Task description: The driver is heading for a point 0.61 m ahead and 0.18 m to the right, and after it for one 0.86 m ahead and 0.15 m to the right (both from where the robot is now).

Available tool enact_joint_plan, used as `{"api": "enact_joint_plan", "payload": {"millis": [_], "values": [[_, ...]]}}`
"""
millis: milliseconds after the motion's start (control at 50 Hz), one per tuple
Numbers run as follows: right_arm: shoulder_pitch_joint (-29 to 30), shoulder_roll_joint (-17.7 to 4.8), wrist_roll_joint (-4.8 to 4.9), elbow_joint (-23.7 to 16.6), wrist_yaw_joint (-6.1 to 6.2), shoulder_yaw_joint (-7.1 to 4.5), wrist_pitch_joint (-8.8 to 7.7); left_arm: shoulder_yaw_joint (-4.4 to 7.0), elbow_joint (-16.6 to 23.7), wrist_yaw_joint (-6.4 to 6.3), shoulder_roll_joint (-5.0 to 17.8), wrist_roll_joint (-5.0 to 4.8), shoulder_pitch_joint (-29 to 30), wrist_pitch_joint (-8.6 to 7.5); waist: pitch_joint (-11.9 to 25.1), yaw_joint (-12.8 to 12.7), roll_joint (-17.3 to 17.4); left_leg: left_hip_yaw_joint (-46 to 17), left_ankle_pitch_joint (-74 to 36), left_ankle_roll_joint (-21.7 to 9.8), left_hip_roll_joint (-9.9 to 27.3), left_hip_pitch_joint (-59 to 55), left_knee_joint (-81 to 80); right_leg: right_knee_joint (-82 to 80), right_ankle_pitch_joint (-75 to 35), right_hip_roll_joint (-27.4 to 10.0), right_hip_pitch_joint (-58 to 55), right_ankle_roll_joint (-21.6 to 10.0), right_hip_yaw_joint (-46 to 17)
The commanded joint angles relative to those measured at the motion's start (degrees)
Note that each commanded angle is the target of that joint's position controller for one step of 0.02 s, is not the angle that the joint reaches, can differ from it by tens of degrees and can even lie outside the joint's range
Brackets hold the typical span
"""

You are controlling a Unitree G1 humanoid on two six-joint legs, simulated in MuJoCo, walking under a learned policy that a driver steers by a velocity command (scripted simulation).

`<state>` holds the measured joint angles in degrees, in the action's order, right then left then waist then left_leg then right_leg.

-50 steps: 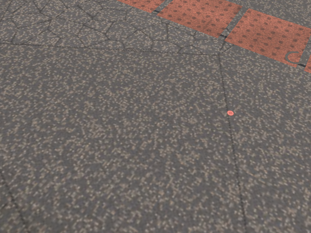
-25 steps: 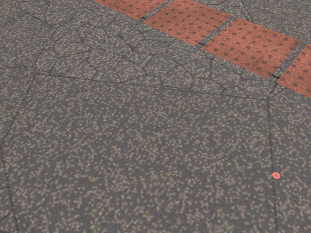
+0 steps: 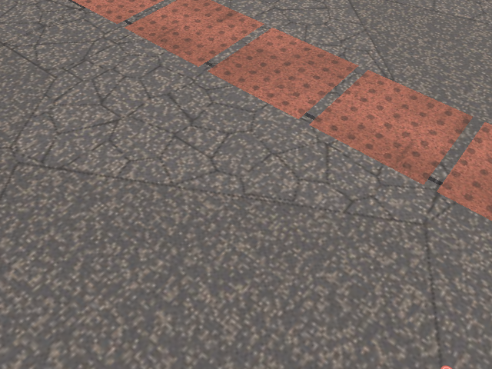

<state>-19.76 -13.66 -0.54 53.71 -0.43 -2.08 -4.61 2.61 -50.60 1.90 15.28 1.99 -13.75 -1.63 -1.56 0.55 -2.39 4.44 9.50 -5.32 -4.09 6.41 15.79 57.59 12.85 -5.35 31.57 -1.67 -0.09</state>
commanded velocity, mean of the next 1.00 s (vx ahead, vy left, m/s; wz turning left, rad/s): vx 0.50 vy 0.00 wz -0.10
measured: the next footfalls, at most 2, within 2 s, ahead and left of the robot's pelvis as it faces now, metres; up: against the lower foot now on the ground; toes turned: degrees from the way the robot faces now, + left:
right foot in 0.30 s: +0.33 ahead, -0.12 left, +0.00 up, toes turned -4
left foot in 0.84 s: +0.63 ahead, +0.06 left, +0.00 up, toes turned +0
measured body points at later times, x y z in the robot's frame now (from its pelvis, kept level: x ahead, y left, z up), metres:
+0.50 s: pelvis +0.27 -0.06 +0.00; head +0.29 -0.07 +0.45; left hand +0.31 +0.21 -0.14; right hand +0.33 -0.31 -0.15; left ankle +0.26 +0.09 -0.67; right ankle +0.29 -0.12 -0.75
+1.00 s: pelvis +0.54 -0.01 -0.01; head +0.57 +0.00 +0.44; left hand +0.60 +0.25 -0.16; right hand +0.61 -0.28 -0.13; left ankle +0.59 +0.06 -0.75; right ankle +0.46 -0.13 -0.66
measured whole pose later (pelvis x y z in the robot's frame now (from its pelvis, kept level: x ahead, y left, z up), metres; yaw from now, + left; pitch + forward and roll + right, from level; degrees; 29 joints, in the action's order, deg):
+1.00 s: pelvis +0.54 -0.01 -0.01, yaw -9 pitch +0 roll +0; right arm -10.6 -12.4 -1.4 52.7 0.5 -2.9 -4.9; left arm 4.0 -55.9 0.6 14.2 1.2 -17.8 -2.0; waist -2.9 -1.4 -2.2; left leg 8.8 9.8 -3.5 0.0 13.9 23.6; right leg 64.3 18.1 -2.1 24.3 -4.8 0.0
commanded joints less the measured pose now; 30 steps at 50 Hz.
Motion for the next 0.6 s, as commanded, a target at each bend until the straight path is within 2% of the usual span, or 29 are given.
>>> {"api": "enact_joint_plan", "payload": {"millis": [20,120,200,240,260,280,300,320,340,360,380,400,420,460,520,600], "values": [[-1.3,-6.4,0.25,-1.3,0.08,-1.28,-1.03,0.41,3.3,0.28,2.4,-0.01,2.2,0.1,-2.7,-0.7,5.5,-10.8,-9.8,-7.1,14.6,-0.4,-10.7,-4.5,-6.2,-1.7,6.0,1.5,0.8],[-5.9,-6.8,-0.01,1.5,0.18,-1.23,-0.96,-0.54,6.2,0.22,1.1,-0.49,11.7,-0.32,-3.8,1.8,5.6,-7.6,-16.3,-6.2,14.1,-4.2,-9.8,-17.7,-12.6,0.1,4.6,1.2,3.3],[-8.1,-7.3,-0.59,3.6,0.84,-1.34,-0.6,-0.45,7.9,-0.09,2.1,-0.5,15.5,-0.77,-4.6,2.3,5.9,-7.6,-22.7,-5.8,16.6,-11.0,-6.8,-23.0,-9.6,1.5,4.1,-1.2,3.6],[-6.9,-8.0,-0.79,4.0,1.18,-1.52,-0.44,-0.12,7.6,-0.4,2.7,-0.46,13.3,-1.24,-3.7,0.6,6.2,-6.8,-32.1,-4.8,17.2,-12.8,-2.4,-25.4,-5.3,3.2,-0.5,-3.1,4.5],[-6.0,-8.5,-0.88,4.2,1.29,-1.65,-0.36,0.3,6.3,-0.78,3.4,-0.39,9.3,-1.53,-1.6,-1.4,6.5,-6.0,-40.1,-4.0,16.8,-12.7,2.6,-26.6,-3.2,5.0,-6.3,-4.1,5.2],[-5.1,-8.6,-0.71,4.3,1.24,-1.66,-0.09,0.92,3.5,-1.25,4.1,-0.12,1.0,-2.03,2.6,-5.1,5.2,-4.2,-44.0,-3.0,14.9,-11.1,12.4,-30.3,-4.6,7.0,-16.3,-5.5,6.3],[-5.0,-7.4,-0.41,3.6,1.18,-1.18,-0.14,2.02,0.2,-1.93,7.0,0.9,-9.5,-2.63,9.0,-8.7,2.9,-2.5,-34.4,-1.9,12.3,-2.3,25.7,-30.7,-4.2,2.5,-31.5,-7.7,1.4],[-10.4,-1.6,1.64,1.7,0.59,0.19,-0.29,3.88,-0.5,-2.37,14.1,2.09,-16.6,-2.75,17.8,-7.9,-9.2,1.1,-5.4,1.1,3.8,17.5,48.5,-33.5,1.8,-15.5,-50.0,-14.4,-24.6],[-10.2,-5.1,0.45,2.7,0.61,-0.97,-0.27,3.82,-0.7,-1.79,13.1,-0.23,-14.2,-1.89,19.1,-7.0,-8.5,-6.0,20.4,0.6,-0.7,26.1,57.6,-41.8,2.2,-19.0,-49.2,-17.0,-39.9],[-5.1,-6.7,-0.27,1.5,0.61,-1.66,-0.05,3.15,0.1,-1.66,10.3,-1.36,-7.3,-1.64,8.9,-4.1,-3.4,-8.3,15.8,-0.1,3.7,29.7,59.3,-42.2,5.7,-16.4,-40.7,-15.2,-30.2],[-1.8,-5.8,-0.33,0.7,0.23,-1.42,-0.35,2.09,0.8,-1.4,6.1,-1.37,-2.8,-1.91,3.5,-3.0,-0.2,-7.9,11.1,-0.2,6.0,29.1,56.2,-44.4,3.4,-14.0,-32.7,-13.7,-23.5],[-0.8,-4.5,-0.32,0.8,0.06,-1.33,-0.1,1.44,0.5,-1.36,3.9,-1.19,-1.0,-2.29,0.5,-1.4,-0.1,-7.5,8.5,0.0,7.9,26.8,52.4,-46.5,0.0,-11.0,-27.4,-11.5,-17.8],[-1.4,-3.7,-1.22,1.0,-0.17,-1.21,0.66,0.98,-0.3,-1.51,2.4,-1.38,-0.6,-2.64,-0.8,0.2,-1.3,-7.2,7.3,0.6,8.9,23.9,49.6,-47.8,-3.6,-8.7,-23.4,-9.8,-13.7],[-2.2,-2.3,-1.71,1.6,-0.83,-0.99,1.83,0.85,-1.8,-1.55,2.3,-1.29,-3.0,-3.59,-0.1,1.1,-1.5,-5.9,5.6,1.7,8.9,21.5,48.1,-48.8,-10.1,-7.2,-21.7,-9.8,-9.9],[3.6,-2.2,-1.61,-0.2,-1.27,-1.0,2.51,1.21,-3.7,-1.53,4.0,-1.56,-6.3,-4.25,-1.9,0.9,-0.8,-4.5,0.6,3.2,10.3,27.0,43.2,-51.1,-12.6,-6.4,-23.0,-10.5,-6.6],[13.4,-1.7,-1.14,-3.4,-1.48,-0.54,2.38,0.79,-5.4,-1.58,3.2,-1.61,-9.9,-4.09,-3.9,-1.2,-0.8,-2.4,-6.8,4.6,10.4,30.2,31.0,-51.7,-16.8,-4.6,-25.6,-9.7,-3.2]]}}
